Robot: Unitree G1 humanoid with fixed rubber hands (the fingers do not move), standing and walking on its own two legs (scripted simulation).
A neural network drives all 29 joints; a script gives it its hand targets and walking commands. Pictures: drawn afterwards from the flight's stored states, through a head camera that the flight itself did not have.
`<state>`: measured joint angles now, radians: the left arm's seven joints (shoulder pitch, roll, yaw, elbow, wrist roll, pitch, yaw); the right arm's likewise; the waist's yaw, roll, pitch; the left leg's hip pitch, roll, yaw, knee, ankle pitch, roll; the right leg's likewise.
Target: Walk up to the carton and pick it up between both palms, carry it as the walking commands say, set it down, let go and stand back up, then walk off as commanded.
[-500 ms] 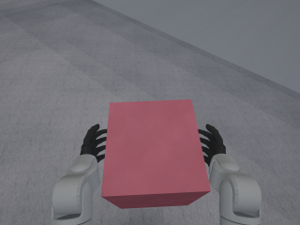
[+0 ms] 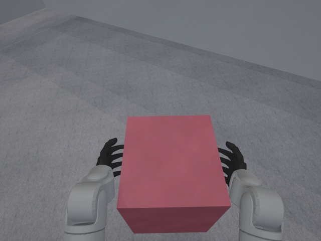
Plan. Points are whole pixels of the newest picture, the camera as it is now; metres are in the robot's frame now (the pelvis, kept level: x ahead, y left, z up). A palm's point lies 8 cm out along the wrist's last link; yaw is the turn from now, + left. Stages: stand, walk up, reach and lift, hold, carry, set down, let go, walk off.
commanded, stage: carry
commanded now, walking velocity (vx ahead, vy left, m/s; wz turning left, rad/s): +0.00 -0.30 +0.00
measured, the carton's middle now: (169, 178) +0.27 -0.02 +0.00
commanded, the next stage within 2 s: none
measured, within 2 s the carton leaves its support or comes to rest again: neither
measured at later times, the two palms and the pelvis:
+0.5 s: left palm (164, 168) +0.25 -0.01 +0.11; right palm (306, 153) +0.25 -0.30 +0.12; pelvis +0.00 -0.17 +0.02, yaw +2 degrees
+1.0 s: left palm (271, 161) +0.25 -0.24 +0.09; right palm out of the picture +0.28 -0.53 +0.10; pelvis +0.01 -0.40 +0.01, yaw +4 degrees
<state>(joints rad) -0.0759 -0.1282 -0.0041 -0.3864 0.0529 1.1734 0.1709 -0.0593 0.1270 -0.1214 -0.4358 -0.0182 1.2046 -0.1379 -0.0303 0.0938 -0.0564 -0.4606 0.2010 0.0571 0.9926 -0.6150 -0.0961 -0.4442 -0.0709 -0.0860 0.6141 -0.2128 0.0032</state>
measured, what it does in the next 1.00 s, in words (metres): steps to the right: left foot, then right foot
